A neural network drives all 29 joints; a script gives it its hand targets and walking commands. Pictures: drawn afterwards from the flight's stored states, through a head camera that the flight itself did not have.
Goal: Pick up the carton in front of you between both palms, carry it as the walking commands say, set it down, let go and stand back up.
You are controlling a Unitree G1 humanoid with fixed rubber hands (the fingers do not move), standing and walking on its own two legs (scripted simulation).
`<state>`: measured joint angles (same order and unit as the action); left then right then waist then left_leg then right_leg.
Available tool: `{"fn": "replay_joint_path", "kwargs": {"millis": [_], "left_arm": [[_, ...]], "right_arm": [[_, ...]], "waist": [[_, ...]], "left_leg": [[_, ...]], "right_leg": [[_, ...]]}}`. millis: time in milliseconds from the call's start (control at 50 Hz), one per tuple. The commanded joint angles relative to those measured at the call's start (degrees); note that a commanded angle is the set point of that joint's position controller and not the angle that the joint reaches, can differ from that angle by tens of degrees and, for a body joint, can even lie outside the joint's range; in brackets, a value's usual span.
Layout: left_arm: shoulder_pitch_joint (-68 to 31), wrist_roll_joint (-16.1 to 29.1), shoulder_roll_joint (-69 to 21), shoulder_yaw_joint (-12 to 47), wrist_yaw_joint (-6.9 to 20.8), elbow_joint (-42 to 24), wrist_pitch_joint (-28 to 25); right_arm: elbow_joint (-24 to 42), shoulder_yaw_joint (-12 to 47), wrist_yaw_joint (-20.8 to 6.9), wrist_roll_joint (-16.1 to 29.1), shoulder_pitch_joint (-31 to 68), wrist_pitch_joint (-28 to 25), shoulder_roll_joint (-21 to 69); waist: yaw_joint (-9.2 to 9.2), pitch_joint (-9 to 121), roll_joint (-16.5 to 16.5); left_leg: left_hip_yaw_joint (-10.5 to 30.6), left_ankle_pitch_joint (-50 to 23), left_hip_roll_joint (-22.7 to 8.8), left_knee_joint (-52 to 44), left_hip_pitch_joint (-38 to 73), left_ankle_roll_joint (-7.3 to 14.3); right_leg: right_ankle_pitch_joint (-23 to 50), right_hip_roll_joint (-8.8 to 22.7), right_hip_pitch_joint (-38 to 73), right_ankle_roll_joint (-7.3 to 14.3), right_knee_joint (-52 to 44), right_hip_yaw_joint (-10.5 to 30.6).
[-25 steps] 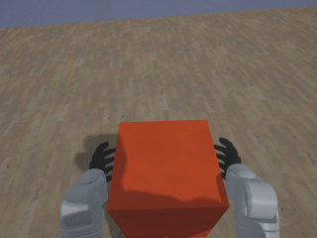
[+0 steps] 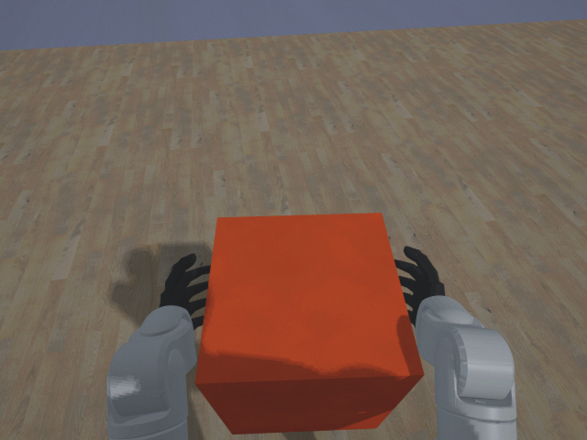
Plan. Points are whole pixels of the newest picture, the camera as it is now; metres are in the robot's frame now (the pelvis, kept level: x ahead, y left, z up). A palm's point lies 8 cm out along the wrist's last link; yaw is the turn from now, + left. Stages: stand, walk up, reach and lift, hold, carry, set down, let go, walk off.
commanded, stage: carry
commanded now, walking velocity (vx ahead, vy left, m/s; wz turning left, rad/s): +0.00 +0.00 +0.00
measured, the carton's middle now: (302, 330) +0.28 +0.00 +0.02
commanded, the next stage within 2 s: none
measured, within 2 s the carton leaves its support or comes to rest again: neither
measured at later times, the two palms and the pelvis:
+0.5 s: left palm (208, 186) +0.51 +0.14 +0.09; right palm (386, 177) +0.52 -0.16 +0.09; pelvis +0.25 -0.01 -0.01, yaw +1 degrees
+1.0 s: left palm (210, 173) +0.55 +0.15 +0.08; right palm (378, 170) +0.55 -0.15 +0.08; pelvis +0.29 +0.00 -0.01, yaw +0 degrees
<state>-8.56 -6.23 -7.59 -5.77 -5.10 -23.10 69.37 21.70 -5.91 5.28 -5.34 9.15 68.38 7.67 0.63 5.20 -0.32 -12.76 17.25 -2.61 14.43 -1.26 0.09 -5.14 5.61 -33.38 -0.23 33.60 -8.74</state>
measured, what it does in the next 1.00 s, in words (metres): walks ahead: right foot, then left foot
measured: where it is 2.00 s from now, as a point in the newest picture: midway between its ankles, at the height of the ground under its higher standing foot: outside the picture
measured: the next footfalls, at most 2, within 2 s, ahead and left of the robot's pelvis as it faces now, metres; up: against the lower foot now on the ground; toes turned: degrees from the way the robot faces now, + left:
right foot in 0.08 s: +0.24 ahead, -0.12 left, +0.00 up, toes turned -4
left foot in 0.40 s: +0.29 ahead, +0.11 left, +0.00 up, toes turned -11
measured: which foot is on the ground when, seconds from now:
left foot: down 0.00-0.08, up 0.10-0.38, down 0.40-1.00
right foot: up 0.00-0.06, down 0.08-1.00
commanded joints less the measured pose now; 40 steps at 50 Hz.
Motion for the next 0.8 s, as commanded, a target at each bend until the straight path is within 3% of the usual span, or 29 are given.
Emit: {"fn": "replay_joint_path", "kwargs": {"millis": [0, 40, 60, 80, 100, 120, 140, 160, 180, 200, 260, 300, 340, 380, 400, 420, 460, 520, 600, 780], "left_arm": [[-25.14, 22.2, -48.78, 40.68, 13.5, -0.75, 0.71], [-24.28, 22.23, -48.32, 40.14, 13.94, 0.69, 1.1], [-24.63, 22.1, -48.14, 39.93, 14.22, 0.96, 1.22], [-24.09, 21.85, -47.19, 39.38, 14.41, 1.54, 1.37], [-24.11, 21.87, -47.42, 38.46, 14.68, 3.83, 0.95], [-23.31, 22.71, -49.19, 38.81, 14.81, 3.34, 0.45], [-24.73, 23.13, -51.6, 39.3, 14.9, 2.43, -0.17], [-26.25, 23.45, -54.05, 39.73, 15.02, 1.34, -0.81], [-27.21, 23.64, -55.56, 40.1, 15.09, 0.49, -1.38], [-27.48, 23.69, -56.26, 40.23, 15.07, 0.05, -1.86], [-25.2, 23.75, -55.81, 40.54, 15.04, -1.69, -2.35], [-23.37, 23.49, -54.25, 40.49, 15.13, -2.22, -2.42], [-23.48, 23.32, -52.62, 40.5, 15.12, -2.79, -2.16], [-23.11, 22.4, -50.8, 39.9, 14.99, -1.71, -1.49], [-22.84, 21.71, -49.67, 39.48, 14.87, -0.72, -1.04], [-24.36, 21.79, -49.21, 39.92, 14.76, -1.12, -0.18], [-25.44, 21.87, -48.8, 40.03, 14.82, 1.21, 1.01], [-26.0, 21.94, -49.35, 40.07, 14.99, 4.15, 1.37], [-29.42, 23.01, -51.43, 40.53, 15.02, 3.81, 0.69], [-27.66, 22.76, -51.95, 40.04, 14.59, 2.38, 0.12]], "right_arm": [[1.23, 39.54, -15.15, 21.51, 22.71, 1.58, 47.31], [0.68, 39.37, -14.99, 21.05, 23.16, 2.0, 46.5], [0.23, 39.27, -14.94, 20.8, 23.34, 2.09, 46.01], [0.58, 39.52, -14.92, 20.8, 24.41, 2.32, 45.72], [0.71, 40.15, -14.85, 21.33, 25.16, 2.72, 47.37], [0.3, 40.32, -15.03, 21.49, 25.04, 2.35, 48.18], [1.1, 41.0, -15.2, 22.16, 27.06, 1.71, 50.26], [1.79, 41.63, -15.28, 22.73, 28.91, 1.05, 51.95], [2.59, 42.19, -15.19, 22.92, 29.61, 0.44, 52.99], [3.05, 42.73, -15.01, 23.1, 29.88, 0.0, 54.26], [3.64, 42.91, -14.32, 22.41, 25.63, -0.97, 54.79], [4.47, 42.78, -14.0, 21.83, 24.23, -1.09, 53.69], [5.46, 42.74, -13.94, 21.76, 24.38, -0.71, 52.39], [5.09, 42.18, -14.28, 21.83, 24.45, 0.37, 50.49], [4.28, 41.57, -14.53, 21.86, 24.7, 1.06, 49.06], [2.07, 41.0, -14.87, 21.19, 24.48, 1.19, 48.73], [-1.84, 39.48, -15.3, 20.78, 22.95, 1.82, 48.74], [-5.31, 38.55, -15.54, 20.35, 22.81, 1.99, 49.16], [-4.11, 39.11, -15.4, 21.45, 27.05, 1.4, 51.12], [-0.92, 40.45, -14.86, 22.16, 27.39, 1.13, 51.45]], "waist": [[0.57, 6.77, 9.12], [-0.89, 9.77, 7.14], [-1.52, 12.58, 5.33], [-2.21, 17.38, -5.24], [-2.15, 22.52, -16.19], [-1.65, 22.29, -13.77], [-1.81, 21.54, -11.29], [-1.66, 20.33, -6.83], [-1.43, 19.22, -4.77], [-1.21, 19.42, -5.09], [-1.2, 20.93, -6.88], [-1.46, 21.22, -8.27], [-0.91, 20.64, -7.38], [-0.74, 18.84, -5.23], [-1.1, 18.75, -0.99], [-1.16, 17.98, 3.01], [-0.91, 15.27, 5.04], [-0.81, 15.1, 4.0], [-0.71, 16.78, 3.04], [-0.72, 18.83, -0.19]], "left_leg": [[2.77, -34.68, -10.96, 1.32, 6.92, 4.4], [-2.06, -43.32, -7.6, 14.28, 3.54, 1.05], [-2.04, -35.67, -5.92, 22.41, -3.86, -1.05], [-0.85, -11.8, -3.16, 36.71, -14.52, -3.14], [3.81, 13.37, 3.45, 50.18, -28.59, -4.36], [9.72, 15.81, 1.83, 55.55, -30.41, -2.95], [11.73, 14.45, -0.09, 54.51, -30.32, -1.49], [12.71, 11.98, -2.27, 49.89, -29.51, -0.79], [13.0, 9.22, -3.87, 42.23, -27.35, -0.69], [11.66, 7.49, -3.61, 35.35, -23.49, -0.96], [7.83, 6.23, -0.74, 22.24, -17.33, -1.79], [6.19, -0.39, -0.42, 17.08, -15.98, -1.77], [4.43, -13.0, -1.12, 8.82, -10.86, -1.92], [6.29, -23.0, -5.3, 5.98, -4.7, -2.06], [9.76, -35.06, -9.79, 9.33, -1.61, -1.31], [10.24, -37.91, -11.13, 12.13, -3.73, 0.36], [10.09, -37.31, -10.13, 12.23, -6.82, 0.63], [9.29, -44.76, -8.89, 14.43, -6.4, 0.86], [8.77, -49.48, -8.45, 16.19, -4.15, 1.28], [7.53, -42.15, -6.56, 17.74, -5.37, 0.83]], "right_leg": [[4.13, -2.81, 4.29, 0.78, -5.38, -4.02], [8.46, -6.67, 18.38, 1.03, -11.33, -8.24], [12.79, -3.7, 30.02, 1.17, -11.63, -5.47], [30.96, 9.97, 42.08, 3.3, -8.45, 9.81], [39.71, 19.38, 53.86, 13.02, -10.71, 26.12], [39.26, 19.98, 49.8, 14.1, -13.23, 25.69], [39.3, 17.91, 46.61, 12.98, -13.53, 20.47], [38.02, 16.23, 43.29, 11.12, -13.82, 16.05], [35.23, 14.57, 40.0, 9.04, -15.2, 12.08], [33.03, 12.76, 37.23, 7.47, -16.12, 8.53], [32.22, 10.96, 36.33, 7.79, -15.76, 3.9], [32.92, 10.38, 36.84, 7.58, -13.92, 2.08], [26.57, 8.29, 33.67, 5.59, -11.43, -0.58], [13.68, 6.45, 27.39, 2.24, -9.04, -0.43], [5.53, 4.8, 23.61, 0.99, -7.17, -0.74], [3.7, 3.41, 24.59, -0.34, -8.68, 0.88], [6.92, 4.21, 25.62, -0.44, -6.75, 1.28], [15.45, 4.06, 25.38, -1.24, -4.43, 1.42], [15.94, 3.17, 24.92, -1.87, -3.75, 1.04], [25.06, 3.79, 28.72, -1.29, -3.32, 1.51]]}}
